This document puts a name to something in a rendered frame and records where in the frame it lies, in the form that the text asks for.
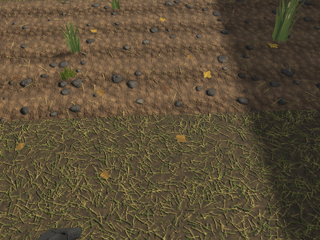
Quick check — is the robot left hand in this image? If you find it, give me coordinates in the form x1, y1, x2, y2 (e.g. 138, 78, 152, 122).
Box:
36, 227, 82, 240

